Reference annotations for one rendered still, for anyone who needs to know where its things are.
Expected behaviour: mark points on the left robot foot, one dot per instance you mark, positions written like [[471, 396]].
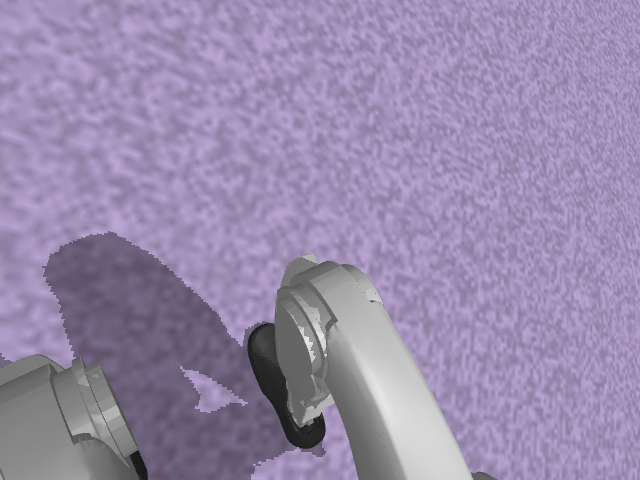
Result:
[[139, 465]]

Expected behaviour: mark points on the right robot foot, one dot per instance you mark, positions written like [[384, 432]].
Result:
[[263, 358]]

